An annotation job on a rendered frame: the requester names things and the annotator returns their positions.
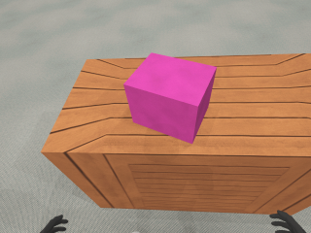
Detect robot right hand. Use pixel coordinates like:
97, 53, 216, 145
270, 210, 306, 233

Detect carton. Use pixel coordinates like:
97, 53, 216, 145
123, 52, 217, 144

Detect pedestal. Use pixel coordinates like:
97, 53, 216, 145
41, 53, 311, 216

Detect robot left hand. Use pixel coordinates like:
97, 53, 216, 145
40, 215, 68, 233

